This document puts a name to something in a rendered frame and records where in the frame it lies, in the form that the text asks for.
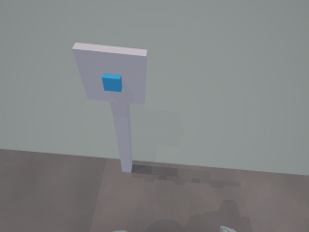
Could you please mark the panel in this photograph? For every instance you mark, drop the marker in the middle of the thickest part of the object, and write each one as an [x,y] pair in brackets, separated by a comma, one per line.
[93,60]

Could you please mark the button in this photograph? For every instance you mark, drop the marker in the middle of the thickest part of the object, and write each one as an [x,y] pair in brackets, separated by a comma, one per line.
[112,82]

